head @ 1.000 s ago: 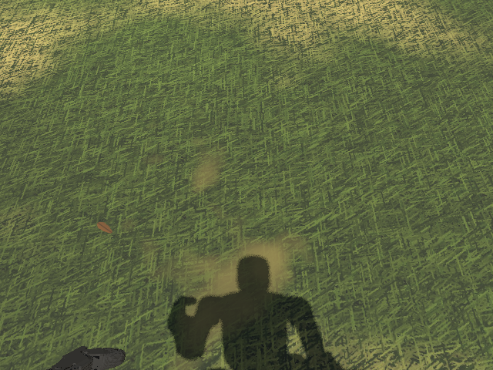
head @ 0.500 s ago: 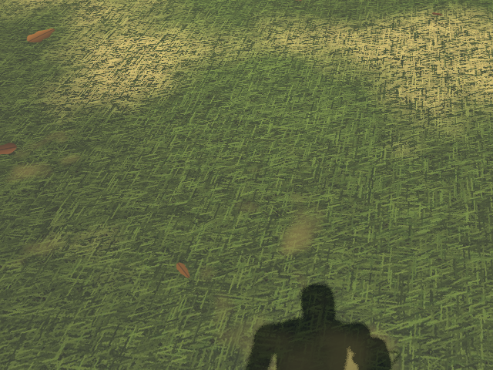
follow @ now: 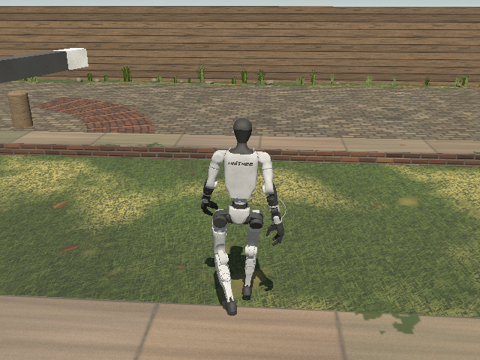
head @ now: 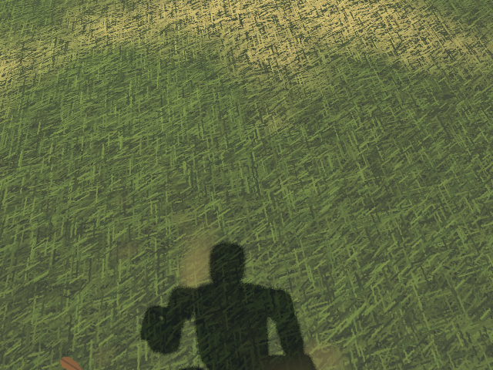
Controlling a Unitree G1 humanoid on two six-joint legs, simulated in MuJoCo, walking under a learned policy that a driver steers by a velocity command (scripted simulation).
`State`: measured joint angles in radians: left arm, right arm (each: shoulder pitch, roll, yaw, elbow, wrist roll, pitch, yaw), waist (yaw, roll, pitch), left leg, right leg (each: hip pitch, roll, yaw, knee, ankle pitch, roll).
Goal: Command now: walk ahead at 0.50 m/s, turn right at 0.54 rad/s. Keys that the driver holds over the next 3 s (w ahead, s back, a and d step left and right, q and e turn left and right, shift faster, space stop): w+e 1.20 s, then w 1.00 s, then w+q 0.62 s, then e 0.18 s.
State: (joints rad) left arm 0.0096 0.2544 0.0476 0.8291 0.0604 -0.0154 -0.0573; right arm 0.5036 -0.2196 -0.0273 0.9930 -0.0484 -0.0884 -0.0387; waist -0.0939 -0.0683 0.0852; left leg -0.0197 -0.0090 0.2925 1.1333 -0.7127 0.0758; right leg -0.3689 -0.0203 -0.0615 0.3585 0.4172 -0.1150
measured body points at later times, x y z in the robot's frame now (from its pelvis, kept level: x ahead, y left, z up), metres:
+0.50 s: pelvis +0.29 +0.05 -0.04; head +0.31 +0.06 +0.41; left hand +0.43 +0.30 -0.18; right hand +0.34 -0.24 -0.14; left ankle +0.36 +0.13 -0.78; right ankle +0.20 -0.05 -0.70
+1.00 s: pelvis +0.49 -0.10 -0.05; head +0.51 -0.13 +0.40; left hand +0.77 +0.02 -0.16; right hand +0.36 -0.33 -0.19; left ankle +0.47 +0.09 -0.68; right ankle +0.50 -0.16 -0.78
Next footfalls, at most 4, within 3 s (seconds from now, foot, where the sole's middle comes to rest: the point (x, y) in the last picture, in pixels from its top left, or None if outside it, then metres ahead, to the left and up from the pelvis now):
0.36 left None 0.40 0.13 -0.82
0.88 right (313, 338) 0.53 -0.19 -0.82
1.42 left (331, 229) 0.88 -0.31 -0.82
1.94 right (431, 216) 0.89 -0.65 -0.82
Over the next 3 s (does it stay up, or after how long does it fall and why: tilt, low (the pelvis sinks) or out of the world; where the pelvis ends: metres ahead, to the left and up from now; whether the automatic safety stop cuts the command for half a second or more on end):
stays up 1.24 -0.87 -0.05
